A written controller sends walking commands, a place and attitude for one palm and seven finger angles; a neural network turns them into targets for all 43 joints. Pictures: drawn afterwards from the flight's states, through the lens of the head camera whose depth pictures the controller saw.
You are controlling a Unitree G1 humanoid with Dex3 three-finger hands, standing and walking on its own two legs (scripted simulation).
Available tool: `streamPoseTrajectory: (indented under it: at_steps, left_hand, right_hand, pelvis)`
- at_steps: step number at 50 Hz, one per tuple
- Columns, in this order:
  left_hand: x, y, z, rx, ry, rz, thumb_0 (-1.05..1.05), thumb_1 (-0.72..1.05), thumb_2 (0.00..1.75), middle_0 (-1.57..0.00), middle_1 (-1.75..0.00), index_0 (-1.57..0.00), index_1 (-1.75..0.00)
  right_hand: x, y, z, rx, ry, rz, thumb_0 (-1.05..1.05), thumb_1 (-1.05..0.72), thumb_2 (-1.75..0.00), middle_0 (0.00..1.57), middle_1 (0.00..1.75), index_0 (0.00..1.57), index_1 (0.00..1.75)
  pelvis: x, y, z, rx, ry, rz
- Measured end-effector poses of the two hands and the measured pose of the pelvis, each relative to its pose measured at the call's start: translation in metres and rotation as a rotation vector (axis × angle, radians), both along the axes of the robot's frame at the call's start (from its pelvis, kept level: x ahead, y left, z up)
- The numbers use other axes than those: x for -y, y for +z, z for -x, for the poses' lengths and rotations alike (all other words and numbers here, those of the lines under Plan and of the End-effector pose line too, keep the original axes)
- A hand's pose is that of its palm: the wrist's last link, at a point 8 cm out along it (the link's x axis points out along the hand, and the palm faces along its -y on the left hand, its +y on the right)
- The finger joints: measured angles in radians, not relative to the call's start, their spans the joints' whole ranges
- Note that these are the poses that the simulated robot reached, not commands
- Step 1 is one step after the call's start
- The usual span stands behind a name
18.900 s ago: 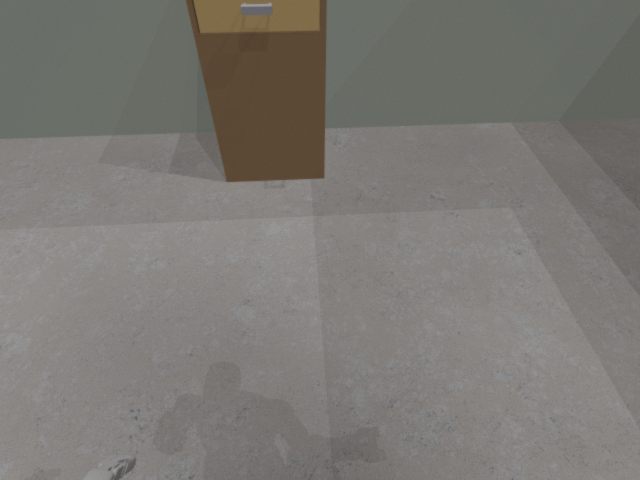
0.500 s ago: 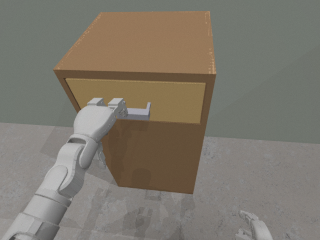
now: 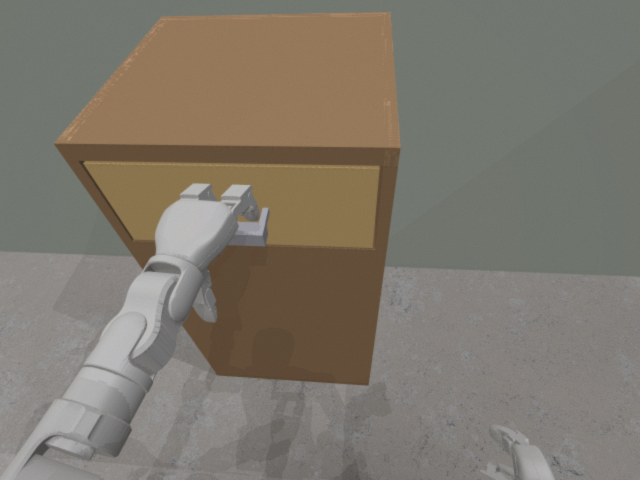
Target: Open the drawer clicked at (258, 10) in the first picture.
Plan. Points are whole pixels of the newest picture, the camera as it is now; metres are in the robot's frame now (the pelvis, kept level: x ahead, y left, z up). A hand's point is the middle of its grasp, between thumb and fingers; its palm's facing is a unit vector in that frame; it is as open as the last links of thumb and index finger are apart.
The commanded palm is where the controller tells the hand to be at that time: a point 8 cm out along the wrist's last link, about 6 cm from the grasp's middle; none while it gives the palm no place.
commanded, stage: move the hooked fingers above the handle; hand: left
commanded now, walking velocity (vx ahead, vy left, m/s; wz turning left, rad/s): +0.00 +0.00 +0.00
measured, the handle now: (235, 223) +0.47 +0.18 +0.03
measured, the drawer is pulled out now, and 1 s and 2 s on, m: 0.00 0.00 0.00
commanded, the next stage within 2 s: none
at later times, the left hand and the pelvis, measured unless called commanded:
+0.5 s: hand (252, 222) +0.42 +0.13 +0.08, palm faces +0.10 -0.08 -0.99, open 13.8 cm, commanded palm +0.40 +0.17 +0.14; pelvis +0.00 -0.01 -0.01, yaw -1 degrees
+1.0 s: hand (233, 248) +0.38 +0.16 +0.07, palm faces -0.01 -0.06 -1.00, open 13.8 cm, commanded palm +0.39 +0.17 +0.14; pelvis -0.01 -0.02 +0.00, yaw +0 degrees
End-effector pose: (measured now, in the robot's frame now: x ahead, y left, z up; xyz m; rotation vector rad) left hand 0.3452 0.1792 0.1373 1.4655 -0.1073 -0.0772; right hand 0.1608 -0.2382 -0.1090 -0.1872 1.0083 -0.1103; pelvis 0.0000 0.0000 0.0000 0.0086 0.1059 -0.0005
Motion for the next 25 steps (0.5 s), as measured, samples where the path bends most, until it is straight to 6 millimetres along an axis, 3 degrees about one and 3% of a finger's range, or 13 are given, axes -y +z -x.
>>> streamPoseTrajectory:
  at_steps: [6, 10, 15, 20, 22, 25]
  left_hand:
    - [-0.019, 0.018, -0.024, 0.089, 0.164, -0.029, 0.0, -0.49, 0.3, -0.32, -1.2, -0.32, -1.2]
    - [-0.026, 0.01, -0.031, -0.001, 0.269, -0.046, -0.01, -0.49, 0.3, -0.32, -1.2, -0.32, -1.2]
    - [0.003, -0.014, -0.031, -0.141, 0.156, -0.019, -0.01, -0.49, 0.3, -0.32, -1.2, -0.32, -1.2]
    - [0.045, -0.016, -0.029, -0.07, -0.068, 0.005, -0.01, -0.49, 0.3, -0.32, -1.2, -0.32, -1.2]
    - [0.048, -0.011, -0.035, -0.002, -0.079, 0.002, -0.01, -0.49, 0.3, -0.33, -1.2, -0.32, -1.2]
    - [0.038, -0.002, -0.05, 0.084, 0.005, -0.019, 0.0, -0.49, 0.3, -0.33, -1.2, -0.33, -1.2]
  right_hand:
    - [0.001, -0.006, 0.003, -0.017, -0.02, -0.036, 0.0, -0.91, -0.9, 0.2, 0.3, 0.2, 0.3]
    - [0.002, -0.01, 0.008, -0.043, -0.028, -0.057, 0.0, -0.91, -0.9, 0.2, 0.3, 0.2, 0.3]
    - [0.009, -0.01, 0.014, -0.067, -0.031, -0.031, 0.0, -0.9, -0.9, 0.2, 0.3, 0.2, 0.3]
    - [0.016, -0.011, 0.021, -0.064, -0.052, 0.005, 0.0, -0.9, -0.9, 0.2, 0.3, 0.2, 0.3]
    - [0.017, -0.013, 0.026, -0.067, -0.066, 0.007, 0.0, -0.91, -0.9, 0.2, 0.3, 0.2, 0.3]
    - [0.016, -0.018, 0.035, -0.081, -0.086, -0.005, 0.0, -0.91, -0.9, 0.2, 0.3, 0.2, 0.3]
  pelvis:
    - [0.005, -0.001, -0.003, -0.021, -0.012, -0.006]
    - [0.007, -0.001, -0.005, -0.027, -0.002, -0.007]
    - [0.009, -0.001, -0.005, -0.03, 0.011, -0.008]
    - [0.009, -0.004, -0.002, -0.037, 0.004, -0.008]
    - [0.01, -0.005, 0.0, -0.046, -0.004, -0.01]
    - [0.01, -0.007, 0.002, -0.059, -0.016, -0.012]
